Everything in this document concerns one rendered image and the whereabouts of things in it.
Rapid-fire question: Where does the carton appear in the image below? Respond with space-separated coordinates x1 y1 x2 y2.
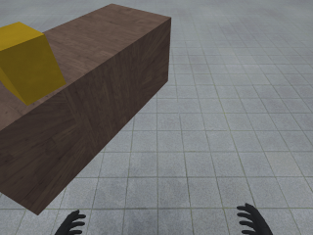
0 22 66 106

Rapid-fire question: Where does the robot left hand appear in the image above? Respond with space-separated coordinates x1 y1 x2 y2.
55 210 86 235

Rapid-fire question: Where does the pedestal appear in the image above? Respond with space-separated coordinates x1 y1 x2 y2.
0 3 172 215

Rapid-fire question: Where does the robot right hand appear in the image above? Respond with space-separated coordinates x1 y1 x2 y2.
237 203 273 235

